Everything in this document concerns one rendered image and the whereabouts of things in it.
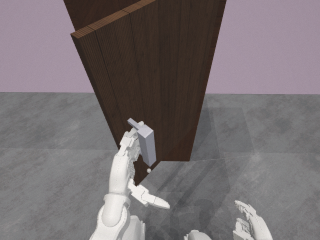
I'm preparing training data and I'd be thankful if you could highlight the right robot hand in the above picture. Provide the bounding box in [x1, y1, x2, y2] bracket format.
[233, 200, 273, 240]

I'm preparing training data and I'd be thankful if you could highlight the left robot hand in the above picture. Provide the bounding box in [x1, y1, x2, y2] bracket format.
[108, 121, 170, 209]

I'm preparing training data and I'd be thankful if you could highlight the handle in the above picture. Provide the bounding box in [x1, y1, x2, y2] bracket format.
[127, 118, 156, 167]

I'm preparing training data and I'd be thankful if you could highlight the left robot forearm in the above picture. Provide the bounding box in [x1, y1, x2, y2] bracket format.
[89, 193, 131, 240]

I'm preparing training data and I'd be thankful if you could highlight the robot left shin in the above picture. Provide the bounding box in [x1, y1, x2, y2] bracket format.
[130, 215, 139, 220]

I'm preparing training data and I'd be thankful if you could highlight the cupboard door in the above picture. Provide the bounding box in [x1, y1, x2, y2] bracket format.
[70, 0, 220, 187]

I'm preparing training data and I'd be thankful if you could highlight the left robot thigh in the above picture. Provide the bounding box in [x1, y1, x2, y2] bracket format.
[122, 219, 146, 240]

